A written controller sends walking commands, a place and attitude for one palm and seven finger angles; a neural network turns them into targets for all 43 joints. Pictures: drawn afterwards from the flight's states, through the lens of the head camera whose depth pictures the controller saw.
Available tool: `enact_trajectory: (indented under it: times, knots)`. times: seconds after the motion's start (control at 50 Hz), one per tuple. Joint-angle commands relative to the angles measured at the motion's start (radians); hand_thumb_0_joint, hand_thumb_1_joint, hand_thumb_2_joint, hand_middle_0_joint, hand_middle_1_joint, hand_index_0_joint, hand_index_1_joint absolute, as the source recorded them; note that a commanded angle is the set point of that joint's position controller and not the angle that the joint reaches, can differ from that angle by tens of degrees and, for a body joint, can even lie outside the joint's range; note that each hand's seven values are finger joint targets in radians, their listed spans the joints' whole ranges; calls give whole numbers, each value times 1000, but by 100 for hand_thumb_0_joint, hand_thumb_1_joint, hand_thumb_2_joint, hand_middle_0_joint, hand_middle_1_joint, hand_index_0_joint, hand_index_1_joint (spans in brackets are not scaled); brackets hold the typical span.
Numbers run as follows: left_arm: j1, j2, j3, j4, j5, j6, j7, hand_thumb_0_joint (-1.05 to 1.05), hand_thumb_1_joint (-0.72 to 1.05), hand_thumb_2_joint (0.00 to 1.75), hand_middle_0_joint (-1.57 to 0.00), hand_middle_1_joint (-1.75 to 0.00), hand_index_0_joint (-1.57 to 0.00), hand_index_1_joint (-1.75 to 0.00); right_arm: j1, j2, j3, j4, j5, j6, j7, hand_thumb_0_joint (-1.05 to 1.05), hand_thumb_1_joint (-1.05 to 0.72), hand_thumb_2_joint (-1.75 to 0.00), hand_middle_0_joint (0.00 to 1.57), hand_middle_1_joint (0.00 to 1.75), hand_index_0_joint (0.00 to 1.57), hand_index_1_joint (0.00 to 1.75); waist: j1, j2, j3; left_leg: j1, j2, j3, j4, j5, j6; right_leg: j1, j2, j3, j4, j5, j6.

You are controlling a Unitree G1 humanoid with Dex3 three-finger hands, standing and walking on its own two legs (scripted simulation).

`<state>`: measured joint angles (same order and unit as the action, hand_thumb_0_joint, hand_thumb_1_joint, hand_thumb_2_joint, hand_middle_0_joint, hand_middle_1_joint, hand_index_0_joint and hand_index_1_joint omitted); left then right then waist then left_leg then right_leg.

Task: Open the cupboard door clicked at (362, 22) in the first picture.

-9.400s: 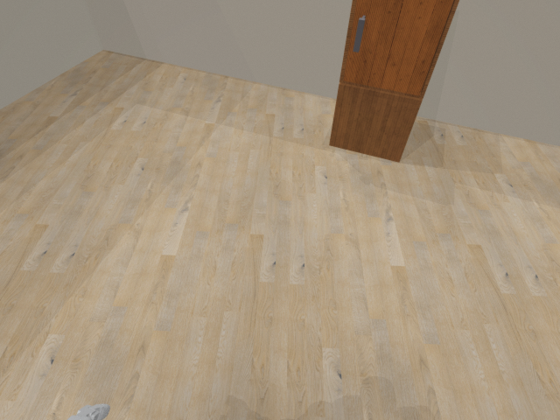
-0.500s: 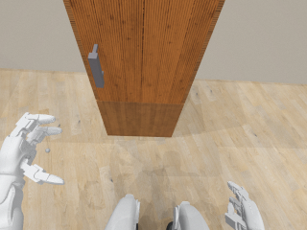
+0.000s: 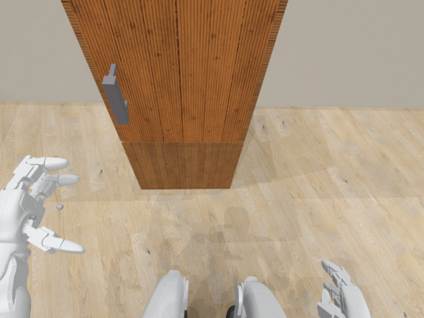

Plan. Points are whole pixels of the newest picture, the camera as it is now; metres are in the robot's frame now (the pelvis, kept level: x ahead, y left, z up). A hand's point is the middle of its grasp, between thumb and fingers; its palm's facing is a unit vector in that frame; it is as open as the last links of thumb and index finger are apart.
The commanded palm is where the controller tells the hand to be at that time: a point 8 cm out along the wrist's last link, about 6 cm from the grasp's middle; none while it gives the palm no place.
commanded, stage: raise the hand with hooked fingers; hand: left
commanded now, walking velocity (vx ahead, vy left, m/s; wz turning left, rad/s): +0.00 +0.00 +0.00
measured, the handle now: (118, 95) +0.57 +0.25 +0.00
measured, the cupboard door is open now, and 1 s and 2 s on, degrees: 0 0 0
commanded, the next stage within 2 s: move the hooked fingers beside the handle in 0.04 s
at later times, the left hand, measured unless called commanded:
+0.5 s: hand (66, 181) +0.34 +0.28 +0.03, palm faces +0.08 -1.00 -0.03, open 14.0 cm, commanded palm +0.31 +0.32 +0.03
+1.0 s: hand (76, 149) +0.41 +0.30 +0.01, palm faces +0.11 -0.99 -0.02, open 14.0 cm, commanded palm +0.40 +0.33 +0.02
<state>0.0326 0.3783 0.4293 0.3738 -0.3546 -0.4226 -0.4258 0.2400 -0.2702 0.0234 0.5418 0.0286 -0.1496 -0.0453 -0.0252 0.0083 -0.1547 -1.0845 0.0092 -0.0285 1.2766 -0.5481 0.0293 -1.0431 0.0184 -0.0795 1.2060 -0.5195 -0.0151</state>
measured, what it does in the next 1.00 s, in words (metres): stands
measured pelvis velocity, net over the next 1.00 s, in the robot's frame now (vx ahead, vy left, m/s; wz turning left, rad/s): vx -0.01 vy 0.01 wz -0.03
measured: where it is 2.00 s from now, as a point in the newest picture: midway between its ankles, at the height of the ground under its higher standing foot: outside the picture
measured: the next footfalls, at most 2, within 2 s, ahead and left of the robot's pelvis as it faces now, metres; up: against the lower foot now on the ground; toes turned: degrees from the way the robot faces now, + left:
none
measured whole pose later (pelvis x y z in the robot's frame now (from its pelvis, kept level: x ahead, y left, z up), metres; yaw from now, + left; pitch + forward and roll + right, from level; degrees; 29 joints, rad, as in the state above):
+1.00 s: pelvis -0.01 +0.01 -0.02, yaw -2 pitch +25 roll -5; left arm -0.52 0.54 0.52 0.90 -0.23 -0.45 -0.43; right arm 0.27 -0.29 0.04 0.61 0.01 -0.06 -0.04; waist -0.09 0.01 -0.15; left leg -1.24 0.02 -0.02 1.35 -0.56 0.05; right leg -1.19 0.02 -0.07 1.27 -0.52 0.00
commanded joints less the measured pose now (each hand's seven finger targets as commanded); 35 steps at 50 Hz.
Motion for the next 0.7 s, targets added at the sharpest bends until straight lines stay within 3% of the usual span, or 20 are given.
enact_trajectory:
  times: [0.0,0.12,0.2,0.22,0.3,0.38,0.4,0.42,0.46,0.5,0.56,0.68]
  knots:
    - [-112,221,90,-177,-27,-64,-7,0,-50,30,-30,-120,-30,-120,8,-158,-71,-124,2,-42,-19,0,-90,-90,20,30,20,30,17,66,-324,231,-7,-27,-198,271,-10,200,20,41,-150,178,-12]
    - [-135,212,73,-161,-22,-59,-18,0,-50,30,-30,-120,-30,-120,0,-155,-68,-129,5,-39,-23,0,-90,-90,20,30,20,30,12,70,-306,207,-9,-20,-192,227,-5,197,17,55,-161,142,-11]
    - [-276,272,109,-113,-9,-68,-12,0,-50,30,-30,-120,-30,-120,5,-160,-63,-105,0,-36,-34,0,-90,-90,20,30,20,30,-1,72,-301,176,-6,-20,-167,203,-2,171,16,65,-150,119,-11]
    - [-327,264,93,-89,-5,-68,-16,0,-50,30,-30,-120,-30,-120,2,-159,-60,-98,1,-37,-37,0,-90,-90,20,30,20,30,-12,88,-285,169,-5,-19,-162,189,-2,154,15,68,-150,104,-11]
    - [-363,299,112,-58,-1,-70,-39,0,-50,30,-30,-120,-30,-120,11,-166,-62,-92,0,-39,-41,0,-90,-90,20,30,20,30,8,115,-364,208,-4,-19,-158,239,-3,174,15,69,-134,152,-17]
    - [-429,305,103,17,3,-45,-55,0,-50,30,-30,-120,-30,-120,21,-172,-59,-82,2,-30,-38,0,-90,-90,20,30,20,30,-3,104,-365,195,-1,-24,-148,266,-2,160,18,62,-119,182,-16]
    - [-413,335,133,21,7,-42,-52,0,-50,30,-30,-120,-30,-120,24,-174,-62,-82,2,-26,-35,0,-90,-90,20,30,20,30,15,118,-383,211,1,-24,-158,283,-7,167,16,59,-117,192,-17]
    - [-429,306,104,-1,9,-43,-51,0,-50,30,-30,-120,-30,-120,25,-174,-64,-86,2,-25,-32,0,-90,-90,20,30,20,30,6,131,-400,241,1,-28,-163,300,-9,153,15,51,-114,204,-16]
    - [-427,323,124,17,12,-39,-37,0,-50,30,-30,-120,-30,-120,33,-178,-67,-83,0,-19,-27,0,-90,-90,20,30,20,30,9,110,-398,245,5,-33,-168,304,-12,142,16,43,-113,200,-15]
    - [-437,303,107,29,20,-41,-27,0,-50,30,-30,-120,-30,-120,41,-177,-67,-80,-1,-13,-22,0,-90,-90,20,30,20,30,1,114,-399,252,6,-32,-165,326,-13,127,18,40,-108,215,-14]
    - [-515,315,107,87,40,-46,-5,0,-50,30,-30,-120,-30,-120,48,-184,-67,-69,-3,0,-20,0,-90,-90,20,30,20,30,-14,89,-357,214,7,-40,-170,262,-13,92,17,35,-106,158,-13]
    - [-644,362,125,136,65,-83,10,0,-50,30,-30,-120,-30,-120,79,-194,-68,-44,-11,17,-20,0,-90,-90,20,30,20,30,-23,124,-414,255,12,-46,-153,294,-17,62,21,35,-89,169,-19]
